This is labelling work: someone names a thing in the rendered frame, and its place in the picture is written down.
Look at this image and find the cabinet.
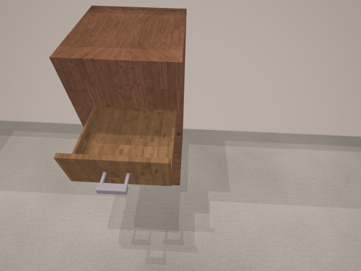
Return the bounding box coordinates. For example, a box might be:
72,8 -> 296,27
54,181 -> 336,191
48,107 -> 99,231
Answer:
49,6 -> 187,185

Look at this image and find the handle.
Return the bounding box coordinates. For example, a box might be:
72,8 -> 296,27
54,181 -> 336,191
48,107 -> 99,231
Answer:
96,172 -> 130,195

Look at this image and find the drawer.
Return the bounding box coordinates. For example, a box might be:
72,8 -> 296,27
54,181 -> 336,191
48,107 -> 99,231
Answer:
54,107 -> 177,186

